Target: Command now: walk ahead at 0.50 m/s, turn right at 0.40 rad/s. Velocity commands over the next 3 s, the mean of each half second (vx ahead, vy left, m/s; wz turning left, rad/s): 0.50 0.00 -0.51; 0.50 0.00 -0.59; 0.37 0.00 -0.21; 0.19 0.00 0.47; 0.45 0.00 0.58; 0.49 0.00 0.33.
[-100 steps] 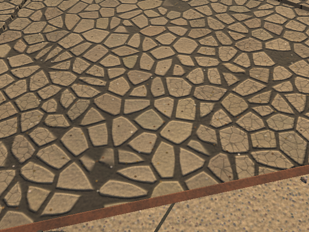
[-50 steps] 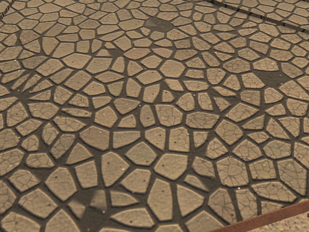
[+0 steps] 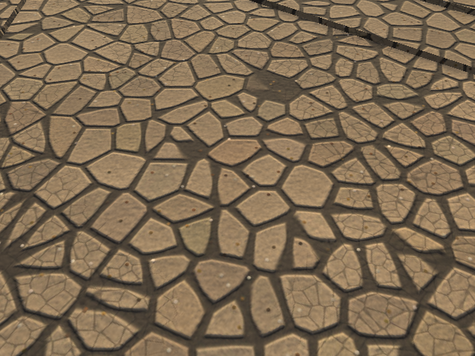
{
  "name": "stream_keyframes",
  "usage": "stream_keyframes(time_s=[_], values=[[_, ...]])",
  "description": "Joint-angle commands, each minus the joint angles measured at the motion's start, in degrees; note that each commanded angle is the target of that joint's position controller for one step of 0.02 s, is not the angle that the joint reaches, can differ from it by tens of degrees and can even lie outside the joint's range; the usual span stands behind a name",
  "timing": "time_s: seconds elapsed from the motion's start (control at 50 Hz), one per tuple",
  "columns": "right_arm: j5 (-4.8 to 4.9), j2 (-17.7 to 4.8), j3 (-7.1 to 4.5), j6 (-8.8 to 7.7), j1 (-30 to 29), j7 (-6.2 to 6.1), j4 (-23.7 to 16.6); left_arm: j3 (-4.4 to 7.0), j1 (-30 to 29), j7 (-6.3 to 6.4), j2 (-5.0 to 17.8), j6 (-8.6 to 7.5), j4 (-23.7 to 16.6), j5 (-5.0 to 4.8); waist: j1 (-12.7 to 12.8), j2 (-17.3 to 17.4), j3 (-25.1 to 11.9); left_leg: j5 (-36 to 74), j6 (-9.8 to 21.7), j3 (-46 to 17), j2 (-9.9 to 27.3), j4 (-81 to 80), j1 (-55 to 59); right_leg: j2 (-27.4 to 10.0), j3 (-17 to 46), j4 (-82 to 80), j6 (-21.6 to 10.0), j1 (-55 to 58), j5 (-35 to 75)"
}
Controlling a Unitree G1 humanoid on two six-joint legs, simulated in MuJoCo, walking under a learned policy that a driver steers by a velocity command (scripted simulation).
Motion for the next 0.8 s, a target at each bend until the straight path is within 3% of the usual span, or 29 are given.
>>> stream_keyframes(time_s=[0.02, 0.04, 0.08, 0.12, 0.16, 0.2, 0.22, 0.24, 0.26, 0.28, 0.3, 0.32, 0.34, 0.36, 0.42, 0.48, 0.52, 0.56, 0.62, 0.66, 0.68, 0.7, 0.72, 0.74, 0.76, 0.78, 0.8], values=[[0.31, -8.83, -1.68, -1.80, -5.73, -1.96, -3.98, -0.68, 0.51, -2.17, -1.81, -0.55, -3.72, 1.07, 3.14, 5.48, 3.23, 28.16, 5.41, -4.24, 14.67, -12.64, -9.00, -0.77, 1.85, -20.36, -0.38, 10.95, 11.68], [0.98, -10.28, -2.34, -1.48, -4.23, -2.30, -3.35, -0.96, -2.77, -2.69, -1.88, -0.38, -4.82, 0.72, 2.24, 3.57, 3.16, 27.62, 5.75, -5.01, 16.31, -13.09, -4.91, -0.59, 1.51, -23.15, -0.85, 9.30, 11.22], [1.94, -10.52, -3.03, -0.70, -0.82, -2.58, -2.16, -1.01, -8.22, -3.59, -0.76, -0.16, -7.03, 0.70, 0.22, 0.97, 4.65, 30.56, 5.13, -4.68, 18.74, -11.68, 4.25, -0.82, 1.58, -26.56, -2.29, 3.43, 9.67], [1.79, -10.10, -3.48, 0.34, 2.10, -2.39, -1.40, -0.88, -12.87, -4.32, -0.24, 0.10, -9.16, 0.80, -1.31, -0.03, 5.61, 31.62, 4.50, -3.37, 19.64, -9.29, 11.01, -0.42, 0.25, -28.53, -3.37, -0.41, 6.97], [1.60, -10.41, -3.86, 1.19, 1.75, -2.18, -2.13, -0.64, -15.23, -4.89, 0.06, 0.22, -10.71, 0.67, -1.21, 1.48, 5.10, 39.64, 3.53, -0.97, 18.86, -5.57, 13.28, 1.53, -3.15, -30.01, -4.47, 2.16, 1.55], [1.69, -12.25, -4.49, 1.92, 0.78, -2.25, -3.36, 0.29, -13.76, -5.24, 1.90, 0.48, -11.27, 0.72, 0.69, 4.72, 1.75, 57.89, 2.55, 1.48, 17.87, 2.84, 13.11, 5.94, -8.01, -29.72, -6.17, 11.23, -5.53], [1.68, -13.00, -4.69, 2.25, 0.11, -2.36, -4.02, 1.31, -8.06, -5.35, 3.74, 0.49, -10.27, 0.57, 3.94, 5.96, -1.54, 63.80, 2.05, 2.41, 17.16, 11.71, 11.21, 8.17, -8.97, -30.83, -7.52, 20.07, -6.81], [1.77, -12.96, -4.53, 2.09, -1.84, -2.34, -5.06, 3.40, 2.95, -4.78, 7.71, 0.57, -7.39, 0.40, 9.60, 5.11, -6.76, 58.38, 0.07, 3.26, 14.81, 25.65, 2.47, 8.38, -5.59, -35.42, -10.26, 37.23, -2.20], [0.27, -8.86, -3.07, 0.78, -0.71, -1.58, -7.86, 5.57, 11.37, -3.42, 15.50, 0.87, -5.56, 0.28, 9.97, -5.67, -13.59, 21.51, -3.57, 3.07, 7.37, 49.16, -21.02, -5.33, 18.56, -37.10, -18.29, 60.64, -0.02], [0.88, -5.94, -1.70, -2.23, -0.85, 0.05, -9.73, 5.02, 12.48, -3.13, 16.57, 0.47, -5.96, 0.54, 7.67, -9.72, -21.59, -18.14, -4.23, -9.95, -2.26, 62.71, -36.47, -15.66, 47.04, -48.44, -26.20, 72.28, -5.22], [3.22, -9.98, -3.23, -4.38, -7.70, 1.02, -11.30, 3.98, 12.36, -2.62, 12.73, 0.36, -5.81, 1.73, 9.60, -5.30, -17.16, -14.77, -2.58, -16.05, 1.59, 62.88, -44.49, -13.60, 41.45, -50.66, -22.62, 70.79, -7.96], [3.78, -10.32, -3.23, -4.84, -9.98, 0.99, -12.41, 3.24, 6.92, -2.45, 9.69, -0.07, -6.40, 1.31, 6.92, -1.82, -9.84, -8.79, -1.67, -15.31, 4.45, 56.88, -43.99, -11.42, 32.33, -51.36, -19.47, 61.07, -4.64], [2.66, -9.81, -3.53, -4.54, -9.94, 0.25, -11.88, 2.72, 1.37, -2.66, 7.97, -0.44, -7.61, 0.85, 3.29, 3.63, -5.00, -5.78, -2.25, -14.50, 6.65, 50.79, -39.35, -8.74, 25.96, -52.30, -17.23, 50.24, 1.45], [1.69, -10.21, -4.18, -3.64, -8.80, -0.35, -11.60, 2.20, -1.82, -2.68, 6.43, -0.77, -8.40, 0.84, 0.95, 3.56, -3.43, -3.98, -3.06, -14.15, 8.24, 46.30, -33.69, -6.69, 21.36, -53.32, -15.74, 42.69, 6.20], [0.82, -7.86, -4.24, -1.48, -8.98, -0.82, -13.39, 2.26, -1.76, -2.07, 7.33, -1.16, -8.50, 0.88, -1.20, 1.86, -2.24, -0.58, -5.61, -12.50, 7.85, 38.05, -26.85, -3.55, 16.37, -55.26, -15.62, 31.93, 11.81], [0.33, -5.73, -3.36, -1.28, -16.59, -1.11, -16.11, 3.02, 1.65, -1.04, 9.49, -0.95, -7.71, 0.58, 1.08, -0.19, -0.77, 10.26, -6.87, -11.58, 5.39, 23.10, -25.04, -0.29, 12.56, -54.88, -13.53, 28.45, 10.76], [0.77, -4.90, -2.82, -1.39, -20.55, -0.74, -17.36, 3.16, 3.87, -0.95, 9.57, -0.59, -7.07, 0.47, 3.06, -1.85, -0.59, 17.21, -6.70, -11.44, 3.29, 14.58, -21.99, 1.00, 12.27, -53.88, -11.66, 27.56, 6.37], [1.64, -5.99, -2.92, -1.50, -23.11, -0.34, -18.57, 3.14, 6.06, -1.12, 9.43, -0.48, -6.16, 0.28, 4.42, -2.93, -0.52, 19.84, -6.45, -12.24, 2.26, 10.58, -20.39, -0.06, 14.84, -53.12, -10.89, 28.83, 2.18], [2.00, -8.61, -3.48, -2.25, -24.30, 0.39, -19.88, 3.02, 7.46, -0.97, 8.58, -0.32, -5.46, -0.04, 4.26, -3.79, -0.72, 15.77, -4.99, -14.54, 2.11, 6.46, -19.46, -2.39, 20.46, -48.62, -10.18, 34.18, -2.20], [2.14, -9.95, -4.02, -3.12, -21.27, 0.68, -19.42, 3.15, 6.75, -0.60, 8.80, -0.09, -5.88, 0.33, 2.10, -5.34, -1.19, 11.31, -3.38, -14.27, 1.93, 4.50, -15.04, -2.91, 23.09, -44.59, -9.17, 35.87, -1.49], [1.86, -10.84, -4.60, -3.48, -16.49, 0.52, -18.11, 2.74, 6.16, -0.60, 7.73, -0.08, -6.33, 0.53, -0.43, -5.27, -3.03, 10.75, -1.99, -13.48, 1.86, 2.57, -8.25, -0.90, 22.54, -40.30, -7.86, 35.02, 0.49], [0.85, -13.27, -5.46, -3.79, -8.63, 0.24, -16.93, 1.72, 5.33, -0.94, 5.00, -0.41, -7.27, 0.92, -4.12, -2.33, -9.06, 9.36, 1.10, -18.38, 7.88, 3.76, 4.81, 2.16, 19.08, -28.34, -5.98, 30.09, -0.39], [-0.43, -17.80, -6.66, -3.29, -0.71, -0.21, -15.97, 0.87, 10.71, -0.98, 1.85, -0.89, -8.40, 0.01, -3.85, 10.77, -17.42, 0.28, 8.82, -38.65, 20.57, 1.25, 25.65, 9.96, 10.57, -9.37, -1.62, 12.69, -14.03], [0.70, -16.66, -6.50, -2.73, 0.85, 0.34, -14.90, 0.67, 13.58, -1.04, 4.43, -1.17, -9.00, -0.83, -2.85, 21.50, -19.28, -12.80, 13.27, -57.09, 27.22, -3.90, 29.37, 8.33, 9.32, 2.35, -0.61, 1.19, -28.99], [1.36, -11.06, -5.09, -2.47, -2.71, 0.24, -16.61, 1.86, 11.06, -1.00, 9.45, -0.98, -8.20, -0.85, -3.68, 13.69, -11.91, -17.91, 11.03, -51.02, 25.15, -5.14, 23.47, 4.87, 10.62, 7.52, -0.23, -2.35, -24.05], [1.26, -9.25, -4.49, -1.93, -5.72, 0.06, -17.18, 2.20, 6.41, -0.97, 10.34, -0.61, -8.85, -0.04, -3.66, 8.71, -6.28, -12.26, 8.41, -41.47, 22.50, -5.46, 15.88, 2.81, 8.38, 7.98, 0.04, -1.69, -19.18], [0.86, -8.37, -4.09, -1.55, -8.37, 0.07, -17.00, 2.26, 3.96, -0.97, 9.44, -0.54, -9.60, 0.57, -2.44, 6.33, -2.63, -5.38, 7.23, -35.08, 19.89, -7.03, 8.93, 1.23, 7.73, 5.52, 0.06, 0.25, -15.59]])
Next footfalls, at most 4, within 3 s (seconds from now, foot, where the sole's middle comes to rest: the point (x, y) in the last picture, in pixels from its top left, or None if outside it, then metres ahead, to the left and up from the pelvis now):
0.24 right None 0.30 -0.12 -0.78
0.70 left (243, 323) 0.62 0.00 -0.78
1.22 right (369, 297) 0.69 -0.38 -0.78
1.74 left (320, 239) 0.91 -0.27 -0.78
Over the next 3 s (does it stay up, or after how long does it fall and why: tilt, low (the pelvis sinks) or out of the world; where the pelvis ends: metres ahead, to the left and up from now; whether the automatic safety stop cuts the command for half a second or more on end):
stays up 1.30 -0.39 0.01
